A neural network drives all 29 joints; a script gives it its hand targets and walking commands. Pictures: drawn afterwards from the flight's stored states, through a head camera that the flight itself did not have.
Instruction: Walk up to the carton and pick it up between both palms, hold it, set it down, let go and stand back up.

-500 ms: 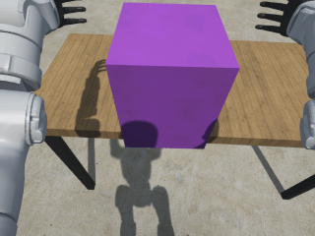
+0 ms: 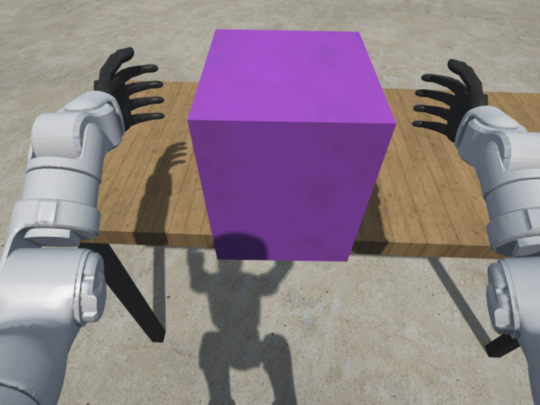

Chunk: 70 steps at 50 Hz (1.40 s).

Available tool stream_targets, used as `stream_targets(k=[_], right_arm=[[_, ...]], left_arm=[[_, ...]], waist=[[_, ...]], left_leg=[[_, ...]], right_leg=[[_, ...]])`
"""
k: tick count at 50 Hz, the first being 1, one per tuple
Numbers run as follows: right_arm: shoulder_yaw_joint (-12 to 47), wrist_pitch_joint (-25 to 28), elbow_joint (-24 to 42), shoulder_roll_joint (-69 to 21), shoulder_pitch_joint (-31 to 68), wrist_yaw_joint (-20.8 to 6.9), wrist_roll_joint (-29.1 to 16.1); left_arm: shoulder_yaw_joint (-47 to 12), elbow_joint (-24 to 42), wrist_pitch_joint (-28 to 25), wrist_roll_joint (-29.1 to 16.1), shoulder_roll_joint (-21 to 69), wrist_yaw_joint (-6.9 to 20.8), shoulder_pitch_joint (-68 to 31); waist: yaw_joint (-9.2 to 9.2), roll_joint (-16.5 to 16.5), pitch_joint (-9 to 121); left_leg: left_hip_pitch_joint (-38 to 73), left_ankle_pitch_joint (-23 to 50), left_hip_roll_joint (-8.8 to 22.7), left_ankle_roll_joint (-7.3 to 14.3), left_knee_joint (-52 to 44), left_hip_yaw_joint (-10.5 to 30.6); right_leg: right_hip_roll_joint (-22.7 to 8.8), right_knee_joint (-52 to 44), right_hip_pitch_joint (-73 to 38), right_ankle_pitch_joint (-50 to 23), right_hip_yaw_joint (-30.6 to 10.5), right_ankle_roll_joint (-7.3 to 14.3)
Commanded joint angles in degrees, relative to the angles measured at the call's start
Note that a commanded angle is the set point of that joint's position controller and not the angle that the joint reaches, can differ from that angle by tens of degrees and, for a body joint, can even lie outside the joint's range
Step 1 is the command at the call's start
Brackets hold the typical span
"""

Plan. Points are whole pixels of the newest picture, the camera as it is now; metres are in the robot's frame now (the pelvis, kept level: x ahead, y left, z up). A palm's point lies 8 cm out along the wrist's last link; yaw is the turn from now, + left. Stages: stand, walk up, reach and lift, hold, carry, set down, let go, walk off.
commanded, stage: set down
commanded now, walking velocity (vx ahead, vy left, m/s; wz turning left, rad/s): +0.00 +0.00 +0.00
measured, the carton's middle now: (284, 151) +0.49 +0.00 +0.11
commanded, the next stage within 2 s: let go in 1.32 s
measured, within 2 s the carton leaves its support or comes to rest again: neither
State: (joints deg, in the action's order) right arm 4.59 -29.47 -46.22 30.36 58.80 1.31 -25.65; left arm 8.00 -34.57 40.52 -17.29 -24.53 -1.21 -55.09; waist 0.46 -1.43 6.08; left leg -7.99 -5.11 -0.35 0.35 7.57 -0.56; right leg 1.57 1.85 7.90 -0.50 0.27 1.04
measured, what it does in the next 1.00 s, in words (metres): stands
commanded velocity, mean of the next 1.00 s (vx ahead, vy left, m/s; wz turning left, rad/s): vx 0.00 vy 0.00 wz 0.00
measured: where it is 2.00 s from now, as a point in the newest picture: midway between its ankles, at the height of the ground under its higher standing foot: outside the picture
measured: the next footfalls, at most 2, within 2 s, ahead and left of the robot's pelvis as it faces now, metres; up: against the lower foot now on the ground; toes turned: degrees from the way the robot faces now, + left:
none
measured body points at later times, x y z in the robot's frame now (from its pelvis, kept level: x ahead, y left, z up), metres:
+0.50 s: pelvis -0.01 +0.00 +0.00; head -0.02 +0.00 +0.45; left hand +0.38 +0.23 +0.17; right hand +0.39 -0.24 +0.16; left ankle -0.02 +0.11 -0.76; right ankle +0.01 -0.10 -0.76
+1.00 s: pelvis -0.01 +0.00 +0.00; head -0.01 +0.01 +0.45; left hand +0.32 +0.22 +0.10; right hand +0.32 -0.24 +0.10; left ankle -0.02 +0.11 -0.76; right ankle +0.01 -0.10 -0.76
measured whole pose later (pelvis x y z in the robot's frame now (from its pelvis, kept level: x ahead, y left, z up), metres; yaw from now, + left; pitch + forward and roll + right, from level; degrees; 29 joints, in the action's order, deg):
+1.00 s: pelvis -0.01 +0.00 +0.00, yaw -1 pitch -1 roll +0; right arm -2.2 -21.5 -9.9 24.9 13.6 0.1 -21.5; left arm 9.0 1.0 33.9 -11.0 -13.0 -2.0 -13.0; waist 0.9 0.4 -0.2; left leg -2.7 -7.0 -0.4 0.7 10.3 -2.0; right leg 1.6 9.0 5.2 3.3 -1.2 1.2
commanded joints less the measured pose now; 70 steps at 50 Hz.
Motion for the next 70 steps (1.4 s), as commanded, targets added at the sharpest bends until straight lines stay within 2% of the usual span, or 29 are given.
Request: stream_targets(k=[1,6,10,19,34,45,52,60,65,67,70], right_arm=[[-2.43,2.17,8.08,6.56,20.05,0.24,-0.02],[-4.07,2.9,9.87,6.34,16.8,0.26,1.38],[-5.5,3.43,12.18,6.18,13.74,0.11,2.7],[-7.54,4.34,19.56,5.25,3.93,-0.28,4.0],[-9.86,5.62,34.62,4.4,-15.27,-0.4,3.97],[-10.37,8.68,42.99,3.6,-29.4,-1.01,4.05],[-10.23,12.98,46.72,2.79,-38.7,-1.61,4.72],[-9.8,19.65,49.39,1.47,-49.83,-2.44,6.02],[-10.09,22.86,50.8,1.1,-51.41,-2.68,6.56],[-9.68,23.11,48.87,0.5,-52.61,-2.68,7.2],[-7.95,22.71,44.96,-0.99,-56.53,-2.3,8.36]], left_arm=[[1.96,8.07,-2.62,0.46,-8.3,-0.17,-20.55],[1.69,9.63,-3.72,0.88,-7.3,-0.64,-18.33],[1.83,11.81,-4.24,1.41,-6.32,-0.93,-15.53],[2.96,19.39,-4.29,3.31,-3.36,-0.76,-6.29],[3.69,35.66,-3.85,5.6,1.72,-0.61,12.22],[2.89,43.61,-7.24,6.2,4.91,-0.81,26.21],[1.76,45.68,-12.63,6.52,6.39,-0.75,35.16],[-0.5,45.22,-21.38,6.83,7.67,-0.83,44.8],[-2.4,45.17,-25.99,6.01,7.15,-2.22,44.96],[-2.92,43.17,-26.56,6.04,7.48,-2.7,45.65],[-2.76,39.1,-25.3,7.6,8.28,-1.97,49.38]], waist=[[0.19,2.39,20.07],[-0.03,1.32,19.0],[-0.22,1.38,18.95],[-0.42,2.32,17.14],[-0.31,2.33,12.07],[0.39,2.33,8.01],[0.86,2.48,5.95],[1.19,2.96,4.32],[1.04,3.1,4.49],[1.12,3.31,3.85],[1.01,3.92,2.7]], left_leg=[[3.3,12.69,-0.78,-2.71,2.3,2.44],[3.74,10.08,-0.67,-2.24,2.95,2.1],[3.97,9.52,-0.64,-1.9,3.3,2.04],[3.2,10.2,-0.78,-1.59,2.97,1.91],[2.03,10.86,-0.56,-1.95,2.06,0.82],[1.75,8.81,-0.1,-1.97,1.74,-0.12],[1.61,7.23,0.16,-1.61,1.89,-0.45],[1.63,7.06,0.39,-0.77,2.5,-0.14],[0.52,5.62,0.55,-0.02,3.28,0.2],[0.33,4.46,0.65,0.27,3.46,0.24],[0.9,5.21,0.49,0.11,3.62,0.04]], right_leg=[[-0.53,6.55,-15.33,-13.18,-4.3,-2.17],[-0.26,6.81,-12.67,-7.45,-4.02,-1.74],[-0.08,7.21,-12.04,-5.55,-3.78,-1.33],[-0.09,8.09,-14.89,-6.65,-3.81,-0.58],[-0.35,9.23,-18.25,-7.89,-4.48,0.42],[-0.6,9.3,-16.59,-4.92,-5.09,0.93],[-0.93,9.14,-14.65,-2.52,-5.58,1.15],[-1.29,9.03,-12.03,-0.46,-5.87,1.35],[-1.64,9.7,-9.78,1.69,-5.92,1.27],[-1.69,9.72,-8.67,2.87,-5.88,1.19],[-1.62,9.36,-8.48,1.31,-5.72,0.8]])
